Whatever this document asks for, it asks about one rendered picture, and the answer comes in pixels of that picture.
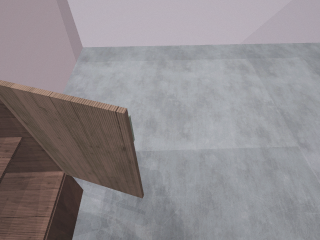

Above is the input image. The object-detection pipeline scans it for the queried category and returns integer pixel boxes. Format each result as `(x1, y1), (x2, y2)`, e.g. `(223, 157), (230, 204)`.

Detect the cupboard door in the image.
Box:
(0, 80), (144, 199)

